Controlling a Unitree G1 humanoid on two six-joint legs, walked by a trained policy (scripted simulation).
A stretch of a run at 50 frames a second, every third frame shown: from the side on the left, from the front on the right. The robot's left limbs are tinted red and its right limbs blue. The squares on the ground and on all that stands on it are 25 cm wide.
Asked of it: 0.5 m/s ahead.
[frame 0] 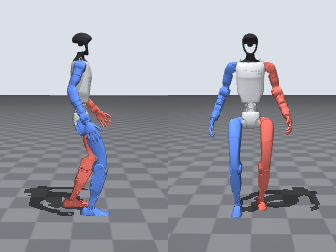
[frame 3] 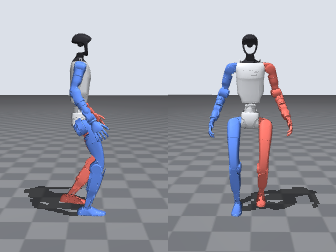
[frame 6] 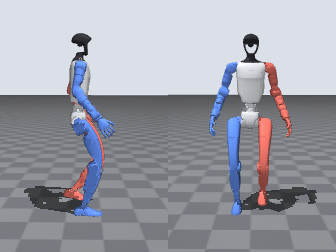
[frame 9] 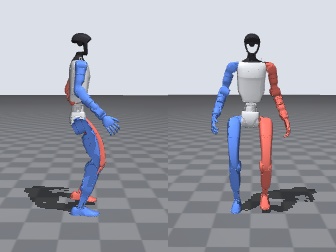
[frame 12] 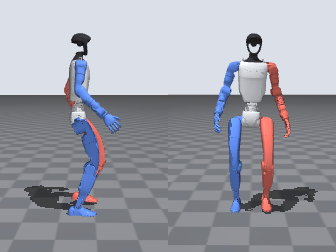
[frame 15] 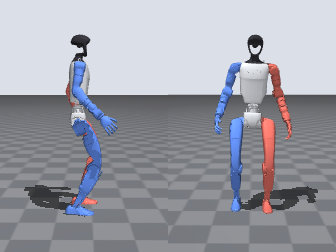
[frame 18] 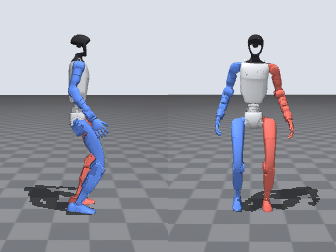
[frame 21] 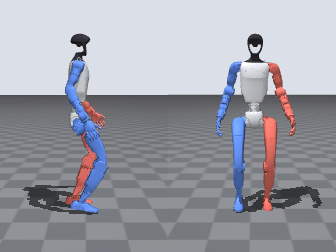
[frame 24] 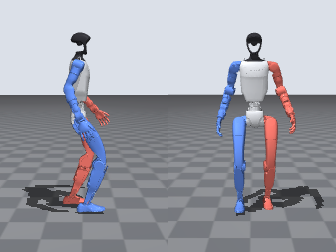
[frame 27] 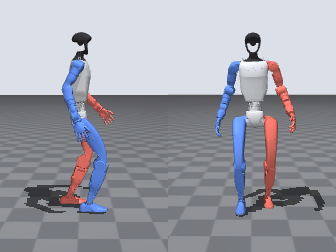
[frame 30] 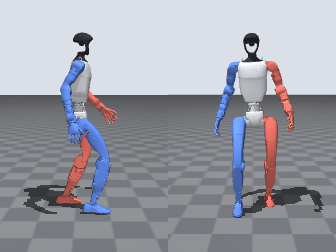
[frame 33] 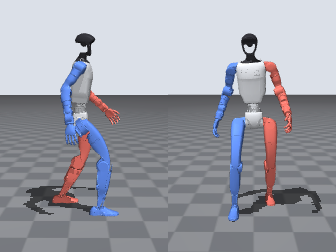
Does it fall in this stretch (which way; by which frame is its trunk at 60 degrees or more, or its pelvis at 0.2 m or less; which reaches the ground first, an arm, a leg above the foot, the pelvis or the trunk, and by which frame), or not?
no
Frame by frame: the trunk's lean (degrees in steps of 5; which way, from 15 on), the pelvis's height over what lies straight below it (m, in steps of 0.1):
0: 0, 0.8
3: 0, 0.8
6: 5, 0.8
9: 5, 0.8
12: 5, 0.8
15: 5, 0.7
18: 5, 0.8
21: 5, 0.8
24: 0, 0.8
27: 5, 0.8
30: 5, 0.8
33: 5, 0.8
